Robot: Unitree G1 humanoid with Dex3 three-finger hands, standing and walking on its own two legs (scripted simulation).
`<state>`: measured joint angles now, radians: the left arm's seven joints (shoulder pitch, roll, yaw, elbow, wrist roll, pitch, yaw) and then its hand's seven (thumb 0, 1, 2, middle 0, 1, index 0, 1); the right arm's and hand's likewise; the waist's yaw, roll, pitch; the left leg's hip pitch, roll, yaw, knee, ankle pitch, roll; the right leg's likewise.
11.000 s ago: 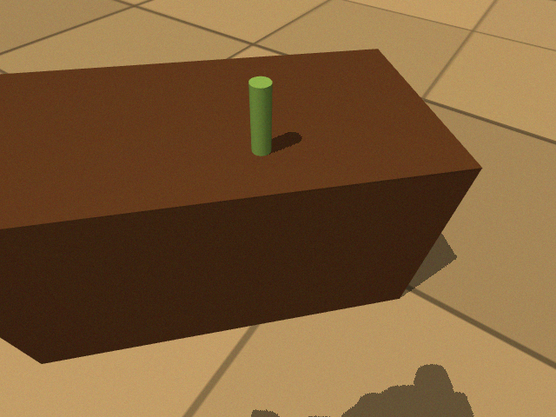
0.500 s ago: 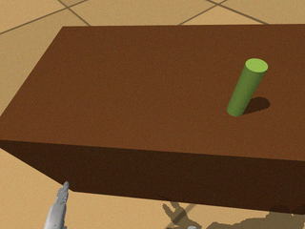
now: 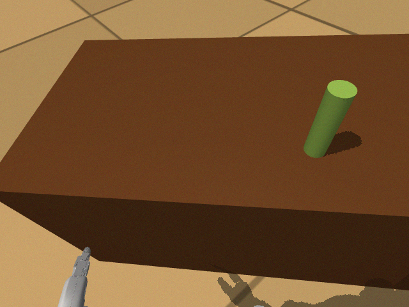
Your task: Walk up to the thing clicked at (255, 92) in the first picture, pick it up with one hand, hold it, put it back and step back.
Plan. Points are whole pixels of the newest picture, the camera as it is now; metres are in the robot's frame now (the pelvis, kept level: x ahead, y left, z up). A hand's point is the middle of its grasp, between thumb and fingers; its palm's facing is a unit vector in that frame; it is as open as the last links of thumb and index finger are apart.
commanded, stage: approach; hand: right
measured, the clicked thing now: (326, 123) +0.49 -0.22 +0.05
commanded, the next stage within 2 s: close in in 0.28 s
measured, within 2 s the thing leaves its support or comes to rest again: neither
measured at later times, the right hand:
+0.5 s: hand (359, 151) +0.45 -0.29 +0.01, palm faces +0.21 +0.98 +0.06, open 17.6 cm
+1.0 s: hand (331, 143) +0.47 -0.24 +0.02, palm faces +0.22 +0.97 +0.01, open 17.6 cm
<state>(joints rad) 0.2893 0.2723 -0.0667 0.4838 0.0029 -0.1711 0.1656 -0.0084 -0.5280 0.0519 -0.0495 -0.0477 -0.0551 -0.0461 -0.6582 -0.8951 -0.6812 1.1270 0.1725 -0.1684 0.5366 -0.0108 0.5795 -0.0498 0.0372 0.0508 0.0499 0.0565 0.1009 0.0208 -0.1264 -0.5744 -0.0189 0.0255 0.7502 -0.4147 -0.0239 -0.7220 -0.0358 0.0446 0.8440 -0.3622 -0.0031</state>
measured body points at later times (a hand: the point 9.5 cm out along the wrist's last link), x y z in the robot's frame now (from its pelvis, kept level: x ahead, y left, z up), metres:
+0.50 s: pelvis -0.02 +0.00 -0.03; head +0.10 -0.05 +0.40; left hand +0.12 +0.27 -0.05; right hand +0.43 -0.35 +0.01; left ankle -0.03 +0.14 -0.70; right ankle +0.02 -0.11 -0.70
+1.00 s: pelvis -0.02 +0.00 -0.04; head +0.09 -0.03 +0.39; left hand +0.12 +0.27 -0.05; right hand +0.45 -0.29 +0.02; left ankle -0.03 +0.14 -0.70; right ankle +0.02 -0.11 -0.70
